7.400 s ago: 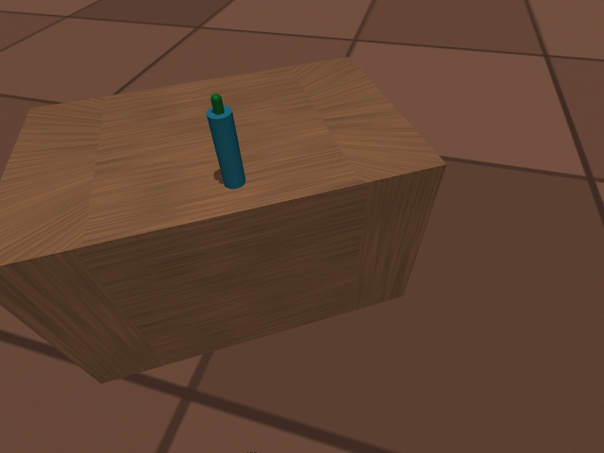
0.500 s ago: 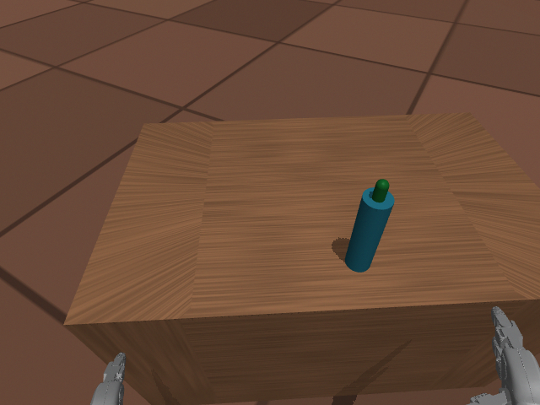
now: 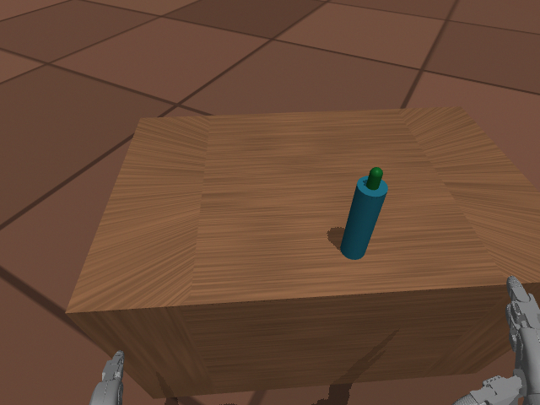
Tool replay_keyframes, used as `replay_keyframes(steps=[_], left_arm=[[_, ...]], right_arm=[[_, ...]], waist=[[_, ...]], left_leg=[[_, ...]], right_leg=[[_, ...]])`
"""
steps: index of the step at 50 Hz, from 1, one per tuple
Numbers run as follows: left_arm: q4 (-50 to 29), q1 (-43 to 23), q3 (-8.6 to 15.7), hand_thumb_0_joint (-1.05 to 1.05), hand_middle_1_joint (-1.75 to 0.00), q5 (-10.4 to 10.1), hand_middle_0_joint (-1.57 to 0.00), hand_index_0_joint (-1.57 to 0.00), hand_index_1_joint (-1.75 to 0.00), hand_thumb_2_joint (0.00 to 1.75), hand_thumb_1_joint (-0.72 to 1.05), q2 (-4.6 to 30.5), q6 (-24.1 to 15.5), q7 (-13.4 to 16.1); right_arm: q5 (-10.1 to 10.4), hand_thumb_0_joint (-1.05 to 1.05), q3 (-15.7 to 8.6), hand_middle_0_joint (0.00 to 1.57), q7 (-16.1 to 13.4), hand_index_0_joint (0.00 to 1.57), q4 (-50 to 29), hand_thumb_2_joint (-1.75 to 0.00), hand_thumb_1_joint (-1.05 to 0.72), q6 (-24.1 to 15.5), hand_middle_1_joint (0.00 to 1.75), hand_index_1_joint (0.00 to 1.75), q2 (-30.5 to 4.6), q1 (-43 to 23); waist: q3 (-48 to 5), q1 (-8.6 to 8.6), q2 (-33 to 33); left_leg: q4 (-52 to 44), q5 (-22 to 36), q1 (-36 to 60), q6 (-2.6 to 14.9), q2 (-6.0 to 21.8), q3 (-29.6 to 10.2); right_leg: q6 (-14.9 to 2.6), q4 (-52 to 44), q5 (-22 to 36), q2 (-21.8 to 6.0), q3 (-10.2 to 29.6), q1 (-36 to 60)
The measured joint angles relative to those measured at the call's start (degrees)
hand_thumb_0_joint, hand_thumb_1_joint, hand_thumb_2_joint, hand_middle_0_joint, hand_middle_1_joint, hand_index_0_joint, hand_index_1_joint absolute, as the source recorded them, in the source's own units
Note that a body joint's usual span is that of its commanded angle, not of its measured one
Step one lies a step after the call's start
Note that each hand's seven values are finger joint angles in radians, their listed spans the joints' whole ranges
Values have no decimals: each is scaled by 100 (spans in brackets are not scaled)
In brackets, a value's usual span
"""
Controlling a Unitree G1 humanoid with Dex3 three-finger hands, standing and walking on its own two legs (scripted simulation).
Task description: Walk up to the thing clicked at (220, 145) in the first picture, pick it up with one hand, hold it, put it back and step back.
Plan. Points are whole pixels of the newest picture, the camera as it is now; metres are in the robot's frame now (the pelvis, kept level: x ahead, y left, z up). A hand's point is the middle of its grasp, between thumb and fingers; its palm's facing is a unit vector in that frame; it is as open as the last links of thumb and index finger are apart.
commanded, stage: rise first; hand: right
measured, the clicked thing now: (363, 214) +0.46 -0.17 -0.01
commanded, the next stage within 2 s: go down in 0.08 s
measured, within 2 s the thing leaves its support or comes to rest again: neither
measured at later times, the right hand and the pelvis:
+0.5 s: hand (497, 325) +0.22 -0.29 +0.04, palm faces +0.35 +0.88 -0.30, open 17.6 cm; pelvis +0.00 +0.00 +0.00, yaw -1 degrees
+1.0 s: hand (494, 283) +0.28 -0.32 +0.04, palm faces +0.19 +0.98 -0.09, open 17.6 cm; pelvis +0.01 -0.01 -0.01, yaw +0 degrees
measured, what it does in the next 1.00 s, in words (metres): stands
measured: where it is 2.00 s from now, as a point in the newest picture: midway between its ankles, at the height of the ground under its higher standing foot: outside the picture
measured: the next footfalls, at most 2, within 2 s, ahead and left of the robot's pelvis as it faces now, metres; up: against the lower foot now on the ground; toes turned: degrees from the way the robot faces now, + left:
none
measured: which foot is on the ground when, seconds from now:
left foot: down 0.00-1.00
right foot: down 0.00-1.00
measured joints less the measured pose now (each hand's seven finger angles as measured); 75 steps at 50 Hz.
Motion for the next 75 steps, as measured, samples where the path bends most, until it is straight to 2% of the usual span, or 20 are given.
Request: replay_keyframes(steps=[10, 14, 21, 24, 26, 32, 36, 40, 47, 53, 58, 62, 68, 75], left_arm=[[42, 30, 69, -1, -6, -1, -6, -6, -5, 6, -53, -2, -97, -51], [182, -39, -5, -1, -6, 59, -6, -6, -5, 6, -53, -2, -132, -81], [280, -241, -26, -1, -6, 149, -6, -6, -6, 6, -54, -145, -96, -90], [338, -310, 24, -1, -6, 124, -6, -6, -6, 5, -54, -86, -176, -4], [422, -337, -49, -1, -5, 75, -6, -6, -6, 5, -54, -15, -208, 74], [759, -504, -274, -1, -5, -10, -6, -6, -5, 5, -54, -17, -206, 221], [526, -373, -361, -1, -5, -60, -6, -6, -5, 5, -54, -19, -164, 324], [313, -179, -371, -1, -5, -77, -6, -6, -4, 4, -53, 5, -189, 371], [312, -143, -371, -1, -5, -43, -6, -6, -5, 5, -54, 107, -194, 425], [344, -247, -441, -1, -5, 16, -6, -6, -5, 5, -54, -31, -254, 505], [415, -340, -524, -1, -5, -30, -6, -7, -5, 5, -53, -37, -345, 599], [397, -315, -654, -1, -5, -50, -6, -7, -5, 4, -53, -40, -421, 622], [242, -179, -752, -1, -6, -56, -6, -7, -4, 4, -52, 0, -492, 615], [115, -129, -868, -1, -6, -70, -6, -7, -4, 4, -52, 127, -536, 645]], right_arm=[[16, -1, -122, 6, 57, 6, -120, -4, 58, -193, 6, 6, -37, 110], [-23, -1, -199, 6, 80, 6, -269, -4, 58, -325, 6, 6, 52, 217], [70, -1, -534, 5, 301, 6, 239, -4, 59, -557, 6, 6, 69, -193], [233, -2, -743, 5, 503, 7, 598, -4, 60, -624, 6, 6, -50, -585], [365, -2, -868, 5, 705, 7, 833, -4, 60, -674, 6, 6, -154, -890], [786, -2, -1109, 5, 1559, 6, 1692, -3, 60, -693, 5, 6, -576, -1781], [1022, -2, -1287, 5, 2050, 6, 2210, -3, 60, -657, 5, 5, -800, -2145], [1217, -2, -1423, 5, 2339, 6, 2536, -3, 59, -702, 5, 5, -894, -2299], [1240, -2, -1402, 5, 2524, 6, 2587, -3, 58, -778, 5, 5, -816, -2246], [1284, -2, -1472, 5, 2641, 6, 2785, -3, 57, -876, 5, 5, -851, -2527], [1393, -2, -1627, 5, 2839, 6, 3252, -4, 55, -925, 5, 5, -1154, -3030], [1492, -2, -1666, 5, 3155, 6, 3714, -4, 54, -901, 5, 5, -1423, -3380], [1633, -2, -1843, 5, 3520, 5, 4246, -5, 53, -870, 5, 5, -1625, -3788], [1649, -1, -2033, 5, 3742, 5, 4719, -5, 53, -972, 5, 5, -1910, -4196]], waist=[[15, 3, -23], [-23, 1, -17], [-112, 80, 11], [-144, 102, 48], [-180, 108, 84], [-282, 206, 162], [-326, 285, 161], [-384, 295, 181], [-372, 211, 184], [-411, 190, 265], [-461, 271, 318], [-515, 373, 326], [-532, 488, 291], [-560, 546, 331]], left_leg=[[-17, 17, -13, 10, -10, 11], [47, -13, -116, 15, -18, 14], [239, -124, -304, 15, -4, 82], [294, -163, -339, 15, 5, 101], [326, -184, -377, 12, 7, 110], [476, -243, -618, 1, 8, 72], [478, -246, -693, -19, 4, 25], [450, -246, -718, -37, -3, -16], [484, -266, -800, -65, -12, -34], [581, -306, -890, -55, -12, 32], [700, -336, -1023, -43, -14, 74], [788, -339, -1205, -34, -16, 74], [954, -346, -1508, -30, -32, 42], [1206, -391, -1867, -23, -57, 19]], right_leg=[[8, -12, 17, -11, 9, -19], [14, 69, -22, -19, 14, -129], [19, 276, -117, -15, 89, -353], [19, 329, -148, -8, 111, -396], [17, 371, -172, -7, 121, -443], [9, 551, -262, -3, 90, -680], [-9, 586, -299, -3, 43, -751], [-26, 596, -335, -6, 0, -776], [-55, 744, -425, -12, -16, -902], [-43, 889, -468, -17, 55, -1040], [-36, 1030, -499, -23, 104, -1200], [-27, 1133, -510, -25, 110, -1388], [-23, 1344, -554, -37, 88, -1695], [-21, 1646, -639, -59, 78, -2062]])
